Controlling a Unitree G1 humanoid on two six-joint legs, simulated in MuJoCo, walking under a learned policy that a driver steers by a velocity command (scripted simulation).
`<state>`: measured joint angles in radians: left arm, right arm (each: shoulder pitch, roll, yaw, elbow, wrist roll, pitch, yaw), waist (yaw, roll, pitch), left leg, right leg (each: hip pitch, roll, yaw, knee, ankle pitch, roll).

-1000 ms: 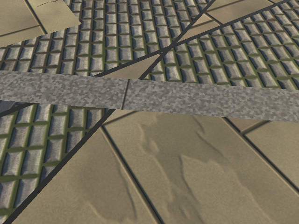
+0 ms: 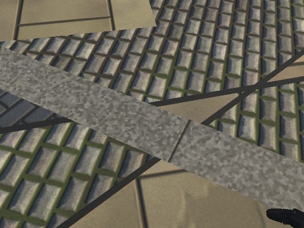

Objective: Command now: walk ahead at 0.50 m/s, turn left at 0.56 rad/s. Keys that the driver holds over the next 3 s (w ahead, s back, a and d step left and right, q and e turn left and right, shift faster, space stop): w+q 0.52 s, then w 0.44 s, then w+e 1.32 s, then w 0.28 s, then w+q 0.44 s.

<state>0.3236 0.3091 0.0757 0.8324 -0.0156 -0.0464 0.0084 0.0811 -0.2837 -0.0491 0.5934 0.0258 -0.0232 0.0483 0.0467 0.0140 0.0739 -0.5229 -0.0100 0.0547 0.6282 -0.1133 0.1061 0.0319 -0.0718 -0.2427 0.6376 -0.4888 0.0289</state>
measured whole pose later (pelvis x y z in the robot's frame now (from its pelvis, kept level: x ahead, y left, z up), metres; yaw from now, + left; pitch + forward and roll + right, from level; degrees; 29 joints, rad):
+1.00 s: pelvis +0.52 +0.11 +0.01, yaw +24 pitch +2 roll -1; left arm 0.40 0.31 0.05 0.90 -0.02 -0.06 -0.01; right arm 0.04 -0.27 -0.03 0.60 0.00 -0.06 0.03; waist 0.08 0.00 0.05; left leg -0.47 0.01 0.03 0.57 -0.11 0.05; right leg -0.08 -0.04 -0.02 0.67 -0.45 0.02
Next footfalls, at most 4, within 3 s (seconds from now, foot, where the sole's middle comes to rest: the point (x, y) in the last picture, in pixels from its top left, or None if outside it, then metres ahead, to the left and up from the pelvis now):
0.46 right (184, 222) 0.46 -0.09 -0.75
0.96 left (106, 183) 0.61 0.26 -0.75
1.52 right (138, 120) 0.96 0.14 -0.75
1.96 left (103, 81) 1.22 0.36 -0.75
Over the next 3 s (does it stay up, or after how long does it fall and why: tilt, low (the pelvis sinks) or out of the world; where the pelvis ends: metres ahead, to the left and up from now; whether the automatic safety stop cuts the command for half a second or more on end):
stays up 1.57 0.08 0.01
